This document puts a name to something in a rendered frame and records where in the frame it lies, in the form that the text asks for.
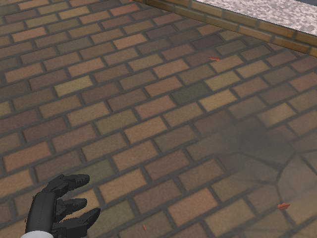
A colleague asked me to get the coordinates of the left robot hand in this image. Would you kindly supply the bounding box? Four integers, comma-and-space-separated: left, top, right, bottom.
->
25, 174, 101, 238

